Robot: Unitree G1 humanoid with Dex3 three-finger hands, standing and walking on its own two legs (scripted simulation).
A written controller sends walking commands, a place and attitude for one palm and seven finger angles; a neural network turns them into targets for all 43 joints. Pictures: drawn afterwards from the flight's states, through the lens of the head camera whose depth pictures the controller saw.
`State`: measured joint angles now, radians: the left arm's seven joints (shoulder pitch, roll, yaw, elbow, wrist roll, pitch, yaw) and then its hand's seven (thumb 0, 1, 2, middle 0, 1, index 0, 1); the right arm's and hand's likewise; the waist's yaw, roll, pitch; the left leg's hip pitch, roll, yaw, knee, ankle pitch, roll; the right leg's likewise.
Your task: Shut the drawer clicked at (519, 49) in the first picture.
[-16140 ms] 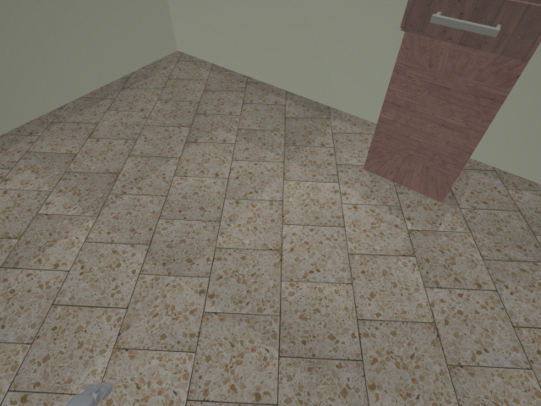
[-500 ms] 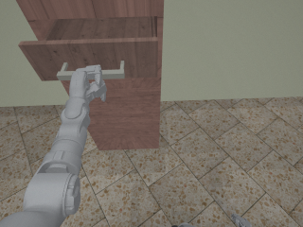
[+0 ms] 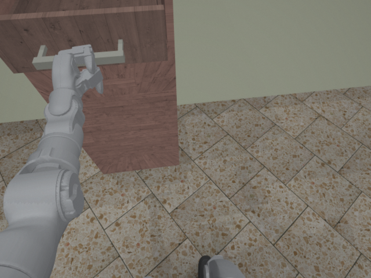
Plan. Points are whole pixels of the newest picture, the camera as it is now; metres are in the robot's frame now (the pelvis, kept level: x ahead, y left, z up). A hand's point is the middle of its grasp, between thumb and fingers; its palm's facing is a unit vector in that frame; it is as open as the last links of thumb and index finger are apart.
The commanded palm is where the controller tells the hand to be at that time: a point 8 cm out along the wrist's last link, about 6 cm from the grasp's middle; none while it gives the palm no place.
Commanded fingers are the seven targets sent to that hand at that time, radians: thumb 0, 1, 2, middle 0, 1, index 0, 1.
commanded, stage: push the drawer shut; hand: left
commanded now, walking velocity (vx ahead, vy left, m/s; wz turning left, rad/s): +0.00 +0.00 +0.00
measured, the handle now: (81, 53) +0.59 +0.19 +0.13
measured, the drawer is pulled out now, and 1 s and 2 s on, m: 0.07 0.00 0.00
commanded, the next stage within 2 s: pull the fist back off the drawer in 0.90 s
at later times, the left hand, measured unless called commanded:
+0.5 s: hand (99, 54) +0.57 +0.15 +0.13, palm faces +0.05 -1.00 -0.02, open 3.0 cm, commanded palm +0.55 +0.20 +0.13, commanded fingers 0.00 0.90 0.90 -1.40 -1.60 -1.40 -1.60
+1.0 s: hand (96, 51) +0.58 +0.16 +0.13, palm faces +0.07 -1.00 -0.03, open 2.7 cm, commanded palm +0.61 +0.20 +0.13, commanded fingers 0.00 0.90 0.90 -1.40 -1.60 -1.40 -1.60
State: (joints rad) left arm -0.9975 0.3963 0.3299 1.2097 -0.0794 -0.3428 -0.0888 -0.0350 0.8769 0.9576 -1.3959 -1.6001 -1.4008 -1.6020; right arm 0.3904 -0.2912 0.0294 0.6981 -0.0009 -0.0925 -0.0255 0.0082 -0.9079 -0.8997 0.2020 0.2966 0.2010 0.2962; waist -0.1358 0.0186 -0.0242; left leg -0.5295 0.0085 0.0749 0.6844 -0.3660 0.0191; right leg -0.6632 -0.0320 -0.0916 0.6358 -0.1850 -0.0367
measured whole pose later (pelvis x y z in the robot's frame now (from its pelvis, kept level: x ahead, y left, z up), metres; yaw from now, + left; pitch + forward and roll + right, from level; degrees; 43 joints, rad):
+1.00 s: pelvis +0.01 +0.02 -0.01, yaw +1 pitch +20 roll -2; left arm -1.31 0.56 0.36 1.46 0.02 -0.33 -0.05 -0.07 0.70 1.00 -1.40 -1.60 -1.40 -1.60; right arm 0.46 -0.30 0.05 0.69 -0.06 -0.02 0.01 0.00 -0.91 -0.90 0.20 0.30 0.20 0.30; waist -0.24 0.04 -0.04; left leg -0.73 0.01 0.03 0.79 -0.41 0.04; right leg -0.81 -0.04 -0.13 0.67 -0.20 -0.02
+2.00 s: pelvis +0.06 +0.01 +0.01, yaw -3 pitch +15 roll -1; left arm -0.69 0.33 0.35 0.80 -0.14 -0.24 -0.13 0.02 0.90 0.90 -1.39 -1.60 -1.40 -1.60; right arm 0.40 -0.28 -0.01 0.60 0.01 0.03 0.03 0.01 -0.91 -0.90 0.20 0.30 0.20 0.30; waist -0.08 0.05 -0.12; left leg -0.46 0.02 0.08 0.63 -0.39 0.03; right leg -0.60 0.00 -0.05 0.56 -0.23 -0.02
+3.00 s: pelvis +0.02 +0.01 +0.03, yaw +0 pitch -6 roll -1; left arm 0.48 0.32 0.28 -0.40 -0.04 -0.13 0.10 0.01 0.89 0.90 -1.40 -1.60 -1.41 -1.60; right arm 0.22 -0.24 0.02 0.65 -0.01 -0.10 -0.07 0.01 -0.91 -0.90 0.20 0.30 0.20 0.30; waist 0.06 0.08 0.03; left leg 0.00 0.00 0.03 0.41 -0.30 0.02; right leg -0.14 -0.01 -0.09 0.37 -0.13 -0.02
